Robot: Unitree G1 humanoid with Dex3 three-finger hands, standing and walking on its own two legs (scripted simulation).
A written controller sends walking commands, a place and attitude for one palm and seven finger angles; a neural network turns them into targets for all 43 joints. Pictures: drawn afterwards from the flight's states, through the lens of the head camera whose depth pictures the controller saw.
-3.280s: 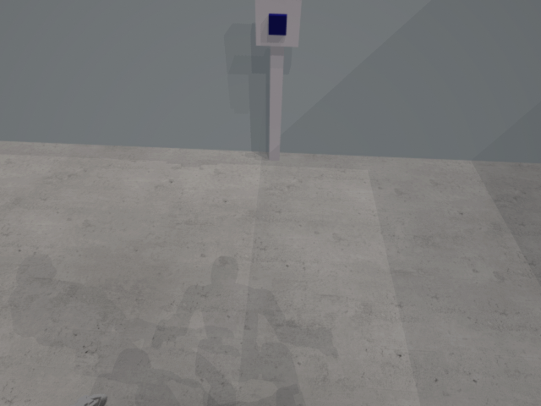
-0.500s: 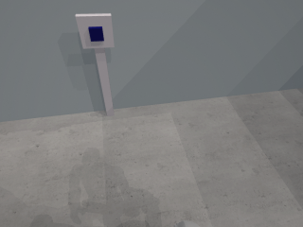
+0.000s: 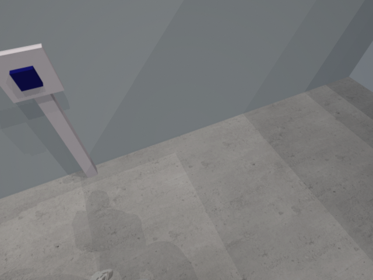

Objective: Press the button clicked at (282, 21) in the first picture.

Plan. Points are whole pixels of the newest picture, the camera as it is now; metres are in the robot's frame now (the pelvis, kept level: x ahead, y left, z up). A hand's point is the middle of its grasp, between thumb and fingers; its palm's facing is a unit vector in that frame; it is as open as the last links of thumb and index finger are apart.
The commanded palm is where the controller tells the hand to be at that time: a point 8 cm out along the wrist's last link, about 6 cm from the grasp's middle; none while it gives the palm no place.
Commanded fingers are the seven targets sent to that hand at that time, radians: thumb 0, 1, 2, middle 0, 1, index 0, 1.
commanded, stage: turn to face it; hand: left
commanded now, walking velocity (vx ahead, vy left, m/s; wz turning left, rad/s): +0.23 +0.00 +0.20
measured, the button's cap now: (27, 78) +0.74 +0.58 -0.01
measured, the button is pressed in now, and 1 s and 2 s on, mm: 0 0 0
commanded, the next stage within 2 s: take the last steps up to it in 0.80 s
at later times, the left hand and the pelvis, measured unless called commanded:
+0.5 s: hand out of the picture +0.15 +0.25 -0.17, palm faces +0.23 -0.95 -0.20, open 7.4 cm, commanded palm none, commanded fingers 0.00 0.90 0.90 -0.20 -0.30 -0.20 -0.30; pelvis +0.13 +0.05 +0.00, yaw +11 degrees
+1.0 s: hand out of the picture +0.12 +0.19 -0.15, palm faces +0.41 -0.88 -0.22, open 7.4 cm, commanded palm none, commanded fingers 0.00 0.90 0.90 -0.20 -0.30 -0.20 -0.30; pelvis +0.16 +0.01 +0.01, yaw +23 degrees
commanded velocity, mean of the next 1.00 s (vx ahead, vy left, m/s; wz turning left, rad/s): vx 0.04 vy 0.01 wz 0.38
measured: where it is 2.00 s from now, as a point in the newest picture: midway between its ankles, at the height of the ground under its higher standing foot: (155, 239)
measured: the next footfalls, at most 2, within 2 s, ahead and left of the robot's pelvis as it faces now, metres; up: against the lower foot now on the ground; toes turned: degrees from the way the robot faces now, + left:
left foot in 0.28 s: +0.23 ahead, +0.14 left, +0.00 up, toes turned +14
right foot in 0.72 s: +0.22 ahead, -0.10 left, +0.00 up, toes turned +13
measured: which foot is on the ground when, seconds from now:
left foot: up 0.00-0.26, down 0.28-0.72, up 0.74-1.00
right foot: down 0.00-0.28, up 0.30-0.70, down 0.72-1.00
